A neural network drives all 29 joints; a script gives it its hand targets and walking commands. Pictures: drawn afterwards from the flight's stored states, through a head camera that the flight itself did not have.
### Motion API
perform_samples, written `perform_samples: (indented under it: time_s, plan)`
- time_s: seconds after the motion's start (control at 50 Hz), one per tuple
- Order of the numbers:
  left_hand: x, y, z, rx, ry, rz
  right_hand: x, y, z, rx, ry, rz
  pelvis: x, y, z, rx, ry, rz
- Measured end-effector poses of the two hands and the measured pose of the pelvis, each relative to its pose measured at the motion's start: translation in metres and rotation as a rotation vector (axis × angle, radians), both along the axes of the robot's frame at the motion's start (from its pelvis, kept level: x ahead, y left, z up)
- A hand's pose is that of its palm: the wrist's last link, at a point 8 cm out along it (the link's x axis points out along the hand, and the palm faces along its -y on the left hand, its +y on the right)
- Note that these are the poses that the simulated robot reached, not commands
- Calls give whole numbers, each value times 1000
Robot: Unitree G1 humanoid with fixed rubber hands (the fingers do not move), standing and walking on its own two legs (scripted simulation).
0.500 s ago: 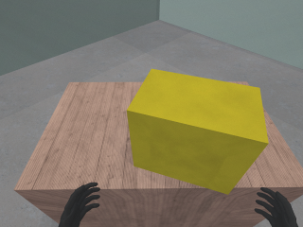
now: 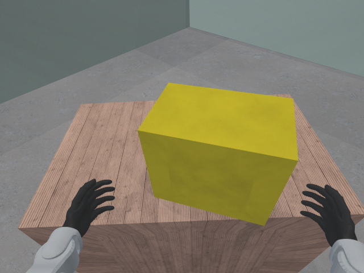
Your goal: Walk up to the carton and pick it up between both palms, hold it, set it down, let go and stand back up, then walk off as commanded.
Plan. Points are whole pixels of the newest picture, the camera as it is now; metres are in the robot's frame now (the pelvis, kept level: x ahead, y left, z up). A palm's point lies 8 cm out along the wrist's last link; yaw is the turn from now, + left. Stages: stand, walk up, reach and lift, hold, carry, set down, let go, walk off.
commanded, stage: reach and lift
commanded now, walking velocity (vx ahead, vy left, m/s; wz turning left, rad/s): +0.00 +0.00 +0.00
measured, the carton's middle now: (215, 153) +0.39 -0.07 +0.05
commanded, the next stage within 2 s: none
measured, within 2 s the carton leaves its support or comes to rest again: neither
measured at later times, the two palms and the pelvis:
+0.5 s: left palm (92, 176) +0.30 +0.20 +0.10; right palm (344, 201) +0.21 -0.28 +0.10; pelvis +0.02 -0.01 +0.00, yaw -1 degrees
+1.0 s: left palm (102, 137) +0.37 +0.18 +0.15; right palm (363, 165) +0.25 -0.31 +0.15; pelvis +0.01 +0.00 +0.00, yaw -1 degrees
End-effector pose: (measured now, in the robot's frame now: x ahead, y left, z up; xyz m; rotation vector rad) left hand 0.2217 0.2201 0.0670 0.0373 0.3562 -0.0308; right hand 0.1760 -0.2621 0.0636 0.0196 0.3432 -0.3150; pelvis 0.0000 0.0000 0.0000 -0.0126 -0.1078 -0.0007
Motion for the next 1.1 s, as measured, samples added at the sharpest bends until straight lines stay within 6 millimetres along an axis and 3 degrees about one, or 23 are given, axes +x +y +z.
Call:
perform_samples:
  time_s: [0.26,0.48,0.6,0.8,0.98,1.1]
  plan:
    - [43,-5,24,16,-29,-30,18,-14,20,-18,-12,-22,5,-9,1,4,47,-4]
    - [79,-14,30,-7,-13,-59,37,-14,36,-25,-30,1,17,-6,1,-5,60,-12]
    - [93,-18,43,-3,-49,-70,45,-17,54,-50,-81,-2,19,-2,1,-8,71,-21]
    - [122,-20,56,12,-36,-73,64,-34,71,-54,-97,-16,14,1,1,-7,74,-23]
    - [143,-37,80,8,-67,-104,75,-45,87,-39,-144,-23,8,-1,1,-4,84,-24]
    - [159,-38,93,18,-57,-87,88,-54,97,-18,-150,-32,1,-5,1,1,77,-18]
